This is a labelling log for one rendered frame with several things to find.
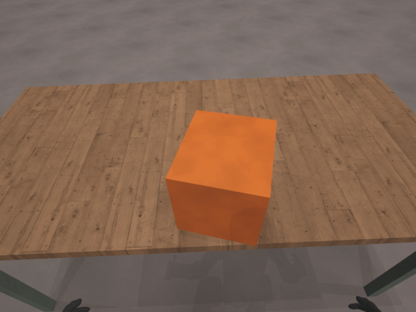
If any carton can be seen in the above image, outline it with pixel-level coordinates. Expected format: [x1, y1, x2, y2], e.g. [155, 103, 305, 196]
[165, 110, 277, 246]

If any robot left hand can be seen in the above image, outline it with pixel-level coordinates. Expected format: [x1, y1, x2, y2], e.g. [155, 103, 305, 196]
[62, 298, 90, 312]

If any robot right hand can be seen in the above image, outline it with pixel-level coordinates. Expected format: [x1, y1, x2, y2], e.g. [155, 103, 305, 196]
[348, 296, 381, 312]

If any table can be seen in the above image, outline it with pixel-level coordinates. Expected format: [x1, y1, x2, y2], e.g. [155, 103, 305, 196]
[0, 73, 416, 311]

